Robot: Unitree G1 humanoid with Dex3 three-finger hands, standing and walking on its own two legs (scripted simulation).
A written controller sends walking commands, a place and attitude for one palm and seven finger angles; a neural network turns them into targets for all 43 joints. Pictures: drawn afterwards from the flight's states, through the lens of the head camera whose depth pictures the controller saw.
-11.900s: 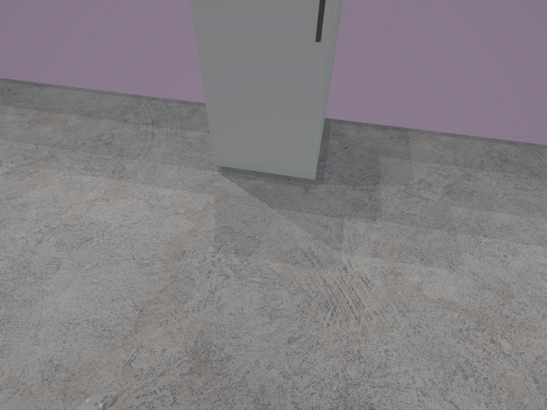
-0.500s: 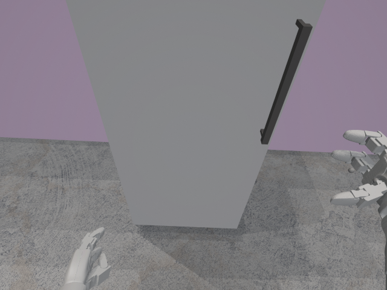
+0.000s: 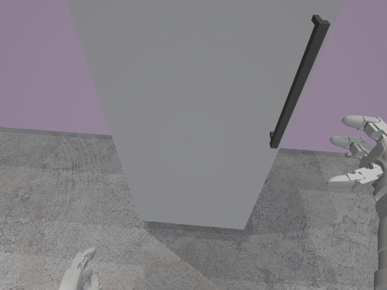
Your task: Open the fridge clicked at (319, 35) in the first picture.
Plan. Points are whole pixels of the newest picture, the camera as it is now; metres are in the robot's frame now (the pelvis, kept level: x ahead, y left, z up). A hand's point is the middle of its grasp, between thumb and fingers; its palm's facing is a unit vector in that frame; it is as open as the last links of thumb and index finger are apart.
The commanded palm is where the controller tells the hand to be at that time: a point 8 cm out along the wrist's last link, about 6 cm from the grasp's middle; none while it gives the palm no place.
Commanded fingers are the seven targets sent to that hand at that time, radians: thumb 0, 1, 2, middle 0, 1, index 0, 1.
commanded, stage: move the hooked fingers beside the handle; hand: right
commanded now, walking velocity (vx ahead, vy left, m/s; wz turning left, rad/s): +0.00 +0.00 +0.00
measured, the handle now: (291, 93) +0.52 -0.20 +0.16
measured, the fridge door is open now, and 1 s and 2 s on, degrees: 0 0 0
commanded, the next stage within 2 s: feel for the door with the fingertips in 1.82 s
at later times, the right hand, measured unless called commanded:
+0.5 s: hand (331, 135) +0.39 -0.26 +0.15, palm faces +0.10 +0.99 +0.00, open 14.0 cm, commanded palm +0.37 -0.30 +0.15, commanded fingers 0.00 0.50 -0.30 0.30 1.20 0.30 1.20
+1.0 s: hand (317, 117) +0.45 -0.25 +0.15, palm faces +0.09 +1.00 -0.02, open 14.0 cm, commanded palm +0.42 -0.30 +0.14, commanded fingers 0.00 0.50 -0.30 0.30 1.20 0.30 1.20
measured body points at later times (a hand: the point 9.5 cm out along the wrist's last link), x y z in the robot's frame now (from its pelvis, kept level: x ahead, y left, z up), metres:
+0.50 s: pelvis +0.00 +0.00 +0.00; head +0.01 -0.01 +0.45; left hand +0.13 +0.26 -0.09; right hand +0.38 -0.31 +0.15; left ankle +0.01 +0.11 -0.73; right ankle -0.01 -0.11 -0.73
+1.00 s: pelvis -0.01 +0.00 -0.01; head +0.04 +0.00 +0.44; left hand +0.04 +0.28 -0.11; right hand +0.44 -0.30 +0.15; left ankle +0.01 +0.11 -0.73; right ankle -0.01 -0.11 -0.73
